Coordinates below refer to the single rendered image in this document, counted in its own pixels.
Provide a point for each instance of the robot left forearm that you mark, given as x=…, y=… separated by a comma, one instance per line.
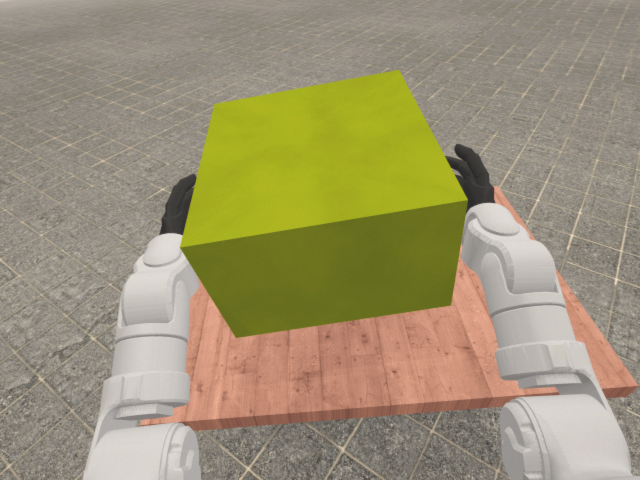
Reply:
x=149, y=376

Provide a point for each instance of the robot right upper arm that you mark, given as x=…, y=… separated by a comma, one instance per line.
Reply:
x=561, y=437

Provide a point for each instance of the carton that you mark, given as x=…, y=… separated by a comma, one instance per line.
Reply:
x=324, y=204

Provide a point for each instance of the table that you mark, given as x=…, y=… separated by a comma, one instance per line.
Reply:
x=432, y=360

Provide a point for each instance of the robot left upper arm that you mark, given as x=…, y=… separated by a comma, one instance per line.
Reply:
x=155, y=452

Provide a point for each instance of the robot right forearm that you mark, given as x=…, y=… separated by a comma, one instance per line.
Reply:
x=537, y=346

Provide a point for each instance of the robot left hand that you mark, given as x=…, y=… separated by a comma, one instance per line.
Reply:
x=177, y=206

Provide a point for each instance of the robot right hand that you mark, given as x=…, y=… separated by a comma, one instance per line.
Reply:
x=475, y=178

